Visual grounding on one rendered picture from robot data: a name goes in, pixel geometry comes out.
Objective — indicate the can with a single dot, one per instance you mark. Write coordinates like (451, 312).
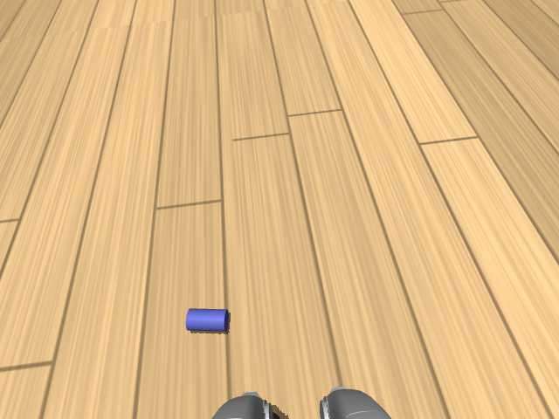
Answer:
(207, 320)

